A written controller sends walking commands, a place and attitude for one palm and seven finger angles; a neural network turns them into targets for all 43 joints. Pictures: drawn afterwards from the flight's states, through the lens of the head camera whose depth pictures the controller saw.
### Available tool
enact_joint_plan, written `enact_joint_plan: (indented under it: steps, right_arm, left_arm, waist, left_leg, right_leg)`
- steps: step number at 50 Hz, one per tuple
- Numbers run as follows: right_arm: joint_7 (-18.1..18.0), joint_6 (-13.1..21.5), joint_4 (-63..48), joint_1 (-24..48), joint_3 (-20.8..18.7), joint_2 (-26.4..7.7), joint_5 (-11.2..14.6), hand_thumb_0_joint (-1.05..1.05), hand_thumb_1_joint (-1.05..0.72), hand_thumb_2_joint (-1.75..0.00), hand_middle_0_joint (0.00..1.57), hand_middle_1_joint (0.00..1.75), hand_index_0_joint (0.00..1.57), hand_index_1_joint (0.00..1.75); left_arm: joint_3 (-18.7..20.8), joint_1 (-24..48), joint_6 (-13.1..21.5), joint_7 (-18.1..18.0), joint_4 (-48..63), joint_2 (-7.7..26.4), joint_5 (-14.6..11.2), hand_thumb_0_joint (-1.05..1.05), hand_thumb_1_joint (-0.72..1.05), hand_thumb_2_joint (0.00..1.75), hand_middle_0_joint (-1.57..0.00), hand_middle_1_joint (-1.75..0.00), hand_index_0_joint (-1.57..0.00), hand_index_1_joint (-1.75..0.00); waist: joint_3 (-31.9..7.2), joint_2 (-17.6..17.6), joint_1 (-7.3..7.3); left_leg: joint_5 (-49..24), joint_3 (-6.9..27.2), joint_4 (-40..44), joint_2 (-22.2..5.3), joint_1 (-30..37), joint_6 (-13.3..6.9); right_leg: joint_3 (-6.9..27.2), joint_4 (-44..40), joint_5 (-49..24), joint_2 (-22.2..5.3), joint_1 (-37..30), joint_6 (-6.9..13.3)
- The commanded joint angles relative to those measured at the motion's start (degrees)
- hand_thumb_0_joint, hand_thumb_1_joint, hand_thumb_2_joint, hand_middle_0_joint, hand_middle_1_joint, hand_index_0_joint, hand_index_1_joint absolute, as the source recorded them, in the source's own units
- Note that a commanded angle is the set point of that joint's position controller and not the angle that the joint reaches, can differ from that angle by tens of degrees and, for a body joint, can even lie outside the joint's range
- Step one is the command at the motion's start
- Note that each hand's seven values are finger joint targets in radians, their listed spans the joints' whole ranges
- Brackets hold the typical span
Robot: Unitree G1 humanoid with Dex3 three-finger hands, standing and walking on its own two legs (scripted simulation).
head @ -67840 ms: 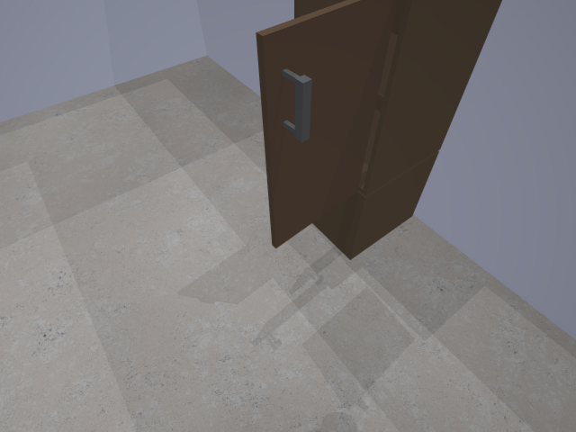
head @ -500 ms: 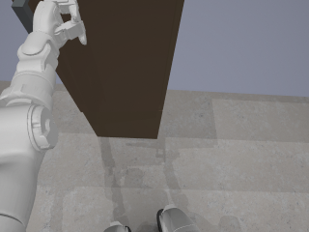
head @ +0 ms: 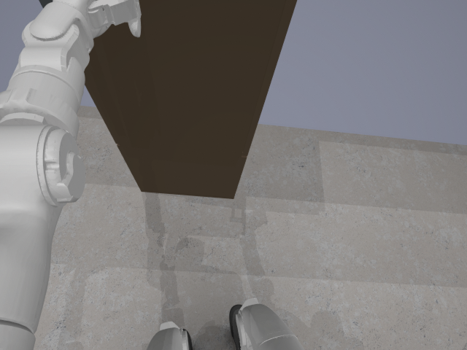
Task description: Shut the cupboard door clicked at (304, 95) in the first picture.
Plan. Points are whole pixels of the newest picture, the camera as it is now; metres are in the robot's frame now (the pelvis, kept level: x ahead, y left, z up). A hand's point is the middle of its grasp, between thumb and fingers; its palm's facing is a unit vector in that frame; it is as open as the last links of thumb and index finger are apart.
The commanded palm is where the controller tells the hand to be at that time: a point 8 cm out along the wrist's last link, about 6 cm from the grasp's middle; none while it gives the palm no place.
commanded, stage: pull the fist back off the door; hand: left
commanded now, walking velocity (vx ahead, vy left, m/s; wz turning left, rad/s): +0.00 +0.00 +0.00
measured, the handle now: out of the picture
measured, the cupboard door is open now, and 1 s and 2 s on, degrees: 0 0 0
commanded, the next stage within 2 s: draw the hand back to the body in 0.88 s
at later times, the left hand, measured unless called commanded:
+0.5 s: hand (152, 5) +0.58 +0.01 +0.17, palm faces +0.08 -1.00 -0.03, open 3.0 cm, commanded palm +0.55 +0.05 +0.17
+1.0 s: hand (163, 37) +0.53 +0.00 +0.16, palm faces +0.05 -1.00 +0.00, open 3.1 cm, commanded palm +0.49 +0.06 +0.17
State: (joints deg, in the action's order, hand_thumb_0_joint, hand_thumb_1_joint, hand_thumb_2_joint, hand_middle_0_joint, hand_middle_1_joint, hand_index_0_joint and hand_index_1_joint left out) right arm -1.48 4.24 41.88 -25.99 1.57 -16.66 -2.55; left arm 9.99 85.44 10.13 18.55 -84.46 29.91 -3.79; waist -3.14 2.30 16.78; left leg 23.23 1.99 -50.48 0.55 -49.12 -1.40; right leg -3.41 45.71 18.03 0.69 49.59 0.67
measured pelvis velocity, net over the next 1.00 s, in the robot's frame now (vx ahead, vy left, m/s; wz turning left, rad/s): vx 0.03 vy -0.01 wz -0.03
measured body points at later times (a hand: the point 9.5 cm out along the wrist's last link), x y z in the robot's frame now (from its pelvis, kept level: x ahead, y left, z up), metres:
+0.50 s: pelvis -0.02 +0.00 +0.00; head +0.12 +0.00 +0.43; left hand +0.57 +0.07 +0.18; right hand -0.12 -0.23 -0.11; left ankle +0.00 +0.10 -0.69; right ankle +0.03 -0.12 -0.69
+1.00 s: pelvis +0.03 -0.01 +0.02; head +0.09 -0.02 +0.47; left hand +0.52 +0.06 +0.17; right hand +0.05 -0.26 -0.10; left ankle +0.00 +0.10 -0.69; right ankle +0.03 -0.12 -0.69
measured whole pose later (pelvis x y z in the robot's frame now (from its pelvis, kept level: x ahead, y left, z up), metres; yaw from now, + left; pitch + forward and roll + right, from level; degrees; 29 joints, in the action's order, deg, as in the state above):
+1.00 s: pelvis +0.03 -0.01 +0.02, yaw -2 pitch +14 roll -1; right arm 3.5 0.9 38.6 -21.8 -1.8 -13.9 -3.0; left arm 9.8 56.3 12.9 -16.5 -60.0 4.3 -1.3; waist -6.3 3.2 7.7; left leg 22.8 -0.3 -40.9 -0.2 -31.9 -0.9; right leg -0.9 38.8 18.1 1.6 34.5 0.9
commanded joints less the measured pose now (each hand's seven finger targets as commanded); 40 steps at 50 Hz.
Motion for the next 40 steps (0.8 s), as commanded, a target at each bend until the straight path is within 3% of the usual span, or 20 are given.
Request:
enact_joint_plan:
  steps: [1,2,3,4,6,8,10,12,16,19,21,23,27,29,32,34,36,40]
  right_arm:
    - [0.1,1.3,-1.1,-15.1,-2.9,-9.5,-0.8,0.0,-0.9,-0.9,0.2,0.3,0.2,0.3]
    - [1.3,1.6,-1.2,-15.4,-2.9,-9.2,-1.3,0.0,-0.9,-0.9,0.2,0.3,0.2,0.3]
    - [2.1,1.7,-1.1,-16.1,-3.3,-9.2,-2.1,0.0,-0.9,-0.9,0.2,0.3,0.2,0.3]
    - [3.0,1.7,-1.2,-16.1,-3.5,-9.0,-2.8,0.0,-0.9,-0.9,0.2,0.3,0.2,0.3]
    - [4.9,1.7,-1.1,-16.1,-3.7,-8.6,-4.3,0.0,-0.9,-0.9,0.2,0.3,0.2,0.3]
    - [6.3,1.6,-0.5,-16.5,-4.1,-8.8,-5.3,0.0,-0.9,-0.9,0.2,0.3,0.2,0.3]
    - [7.2,1.6,-0.7,-16.2,-4.5,-9.0,-5.5,0.0,-0.9,-0.9,0.2,0.3,0.2,0.3]
    - [7.4,1.4,-1.2,-15.9,-4.7,-9.4,-5.0,0.0,-0.9,-0.9,0.2,0.3,0.2,0.3]
    - [6.3,0.7,-2.5,-15.3,-4.2,-9.9,-3.5,0.0,-0.9,-0.9,0.2,0.3,0.2,0.3]
    - [5.7,0.8,-3.3,-15.5,-4.0,-9.7,-3.2,0.0,-0.9,-0.9,0.2,0.3,0.2,0.3]
    - [5.7,1.1,-3.4,-15.5,-4.0,-9.5,-3.0,0.0,-0.9,-0.9,0.2,0.3,0.2,0.3]
    - [5.7,1.3,-3.3,-15.9,-4.2,-9.4,-2.8,0.0,-0.9,-0.9,0.2,0.3,0.2,0.3]
    - [6.1,1.5,-3.6,-15.7,-4.8,-9.1,-2.7,0.0,-0.9,-0.9,0.2,0.3,0.2,0.3]
    - [6.2,1.2,-3.8,-15.5,-4.9,-8.9,-2.6,0.0,-0.9,-0.9,0.2,0.3,0.2,0.3]
    - [6.2,0.4,-4.7,-14.6,-5.6,-8.4,-2.4,0.0,-0.9,-0.9,0.2,0.3,0.2,0.3]
    - [6.2,-0.1,-5.5,-13.7,-5.8,-7.8,-2.3,0.0,-0.9,-0.9,0.2,0.3,0.2,0.3]
    - [6.2,-0.7,-5.8,-12.9,-6.4,-7.5,-2.1,0.0,-0.9,-0.9,0.2,0.3,0.2,0.3]
    - [6.0,-1.5,-7.0,-10.2,-6.8,-6.5,-1.1,0.0,-0.9,-0.9,0.2,0.3,0.2,0.3]
  left_arm:
    - [10.3,39.7,2.0,-12.7,12.5,0.9,-3.8,0.0,0.9,0.9,-1.3,-1.5,-1.3,-1.5]
    - [7.9,36.8,1.0,-19.5,11.5,-3.2,-2.1,0.0,0.9,0.9,-1.3,-1.5,-1.3,-1.5]
    - [9.1,36.8,1.4,-24.7,12.2,-3.9,-0.7,0.0,0.9,0.9,-1.3,-1.5,-1.3,-1.5]
    - [8.9,36.8,1.8,-29.4,11.9,-5.7,0.9,0.0,0.9,0.9,-1.3,-1.5,-1.3,-1.5]
    - [10.0,39.3,3.5,-38.4,13.7,-5.8,5.0,0.0,0.9,0.9,-1.3,-1.5,-1.3,-1.5]
    - [7.9,40.8,5.3,-42.6,12.3,-5.4,10.8,0.0,0.9,0.9,-1.3,-1.5,-1.3,-1.5]
    - [5.3,41.7,7.2,-42.8,12.3,-4.2,15.3,0.0,0.9,0.9,-1.3,-1.5,-1.3,-1.5]
    - [3.8,41.4,7.6,-41.4,11.3,-3.4,16.6,0.0,0.9,0.9,-1.3,-1.5,-1.3,-1.5]
    - [5.2,37.2,5.1,-37.2,7.6,-1.9,12.7,0.0,0.9,0.9,-1.3,-1.5,-1.3,-1.5]
    - [7.2,36.1,5.0,-35.8,9.3,-0.1,10.7,0.0,0.9,0.9,-1.3,-1.5,-1.3,-1.5]
    - [7.1,33.5,5.5,-35.3,9.1,-1.2,9.7,0.0,0.9,0.9,-1.3,-1.5,-1.3,-1.5]
    - [6.7,31.2,6.4,-34.8,10.1,-2.8,8.4,0.0,0.9,0.9,-1.3,-1.5,-1.3,-1.5]
    - [7.1,24.5,8.5,-34.1,13.8,-3.5,7.2,0.0,0.9,0.9,-1.3,-1.5,-1.3,-1.5]
    - [6.6,21.8,9.6,-33.8,16.4,-4.4,6.9,0.0,0.9,0.9,-1.3,-1.5,-1.3,-1.5]
    - [8.4,17.3,10.9,-34.0,22.1,-3.8,6.0,0.0,0.9,0.9,-1.3,-1.5,-1.3,-1.5]
    - [6.1,15.7,12.1,-34.0,27.1,-6.9,6.0,0.0,0.9,0.9,-1.3,-1.5,-1.3,-1.5]
    - [6.1,11.7,12.5,-34.3,30.4,-7.8,5.8,0.0,0.9,0.9,-1.3,-1.5,-1.3,-1.5]
    - [2.4,1.8,11.1,-33.9,38.8,-14.0,4.1,0.0,0.9,0.9,-1.3,-1.5,-1.3,-1.5]
  waist:
    - [-27.1,11.2,5.34]
    - [-27.5,9.4,5.65]
    - [-26.6,5.4,6.3]
    - [-26.5,5.0,6.53]
    - [-28.0,7.3,5.93]
    - [-27.2,7.2,7.04]
    - [-28.4,9.8,7.14]
    - [-28.4,9.3,7.34]
    - [-26.7,6.4,6.21]
    - [-28.6,5.1,5.02]
    - [-27.5,2.6,4.4]
    - [-26.9,2.3,3.81]
    - [-29.4,0.9,0.85]
    - [-29.6,2.6,-0.39]
    - [-32.1,1.6,-3.03]
    - [-33.1,4.1,-4.0]
    - [-33.6,2.6,-5.12]
    - [-33.4,1.9,-7.35]
  left_leg:
    - [-15.0,4.9,3.7,-1.5,21.7,0.6]
    - [-12.2,5.2,4.7,-1.6,20.6,0.8]
    - [-11.4,6.1,5.0,-1.7,19.7,0.7]
    - [-11.2,5.7,4.9,-1.5,18.9,0.7]
    - [-11.1,4.5,3.9,-0.9,17.6,0.8]
    - [-10.7,4.5,3.3,-1.0,17.0,0.9]
    - [-9.6,3.9,3.1,-1.0,17.5,0.9]
    - [-7.3,3.6,3.6,-0.7,17.2,0.6]
    - [-3.0,3.3,6.1,-0.5,14.7,0.0]
    - [-3.9,2.9,6.8,-0.4,14.7,-0.2]
    - [-3.3,2.6,7.3,-0.4,13.9,-0.3]
    - [-4.3,2.4,7.9,-0.6,15.2,-0.2]
    - [-8.9,1.0,8.3,-0.3,16.6,-0.2]
    - [-11.6,0.6,8.6,-0.4,18.8,0.1]
    - [-15.6,-0.7,9.2,-0.2,20.6,0.3]
    - [-19.8,-0.9,9.3,-0.2,24.3,0.7]
    - [-23.3,-1.3,9.4,-0.4,26.2,0.9]
    - [-31.8,-1.9,10.1,-0.7,30.3,1.2]
  right_leg:
    - [0.9,-5.7,-9.0,1.9,-2.1,0.1]
    - [0.5,-5.1,-7.5,1.9,-2.4,-0.3]
    - [-0.2,-5.0,-7.1,1.9,-2.4,-0.7]
    - [-0.1,-5.1,-6.7,1.8,-1.9,-0.9]
    - [0.1,-4.5,-6.3,1.5,-1.3,-0.9]
    - [-0.2,-3.5,-5.0,1.3,0.9,-0.8]
    - [0.4,-3.1,-4.1,1.0,1.6,-0.3]
    - [0.8,-3.5,-3.1,1.0,0.6,-0.1]
    - [1.3,-5.2,-1.7,1.2,-3.7,0.1]
    - [1.5,-5.9,-2.7,1.1,-7.2,-0.1]
    - [1.5,-6.7,-2.4,1.2,-8.7,-0.2]
    - [1.2,-7.2,-3.1,1.3,-9.3,-0.1]
    - [1.5,-7.6,-6.8,1.5,-14.3,0.0]
    - [1.3,-7.7,-8.9,1.6,-15.1,0.3]
    - [1.5,-7.7,-13.8,1.8,-20.2,0.3]
    - [1.1,-7.4,-17.1,2.0,-20.6,0.5]
    - [0.9,-7.2,-20.5,2.2,-22.8,0.5]
    - [0.7,-7.6,-27.6,2.5,-26.7,0.6]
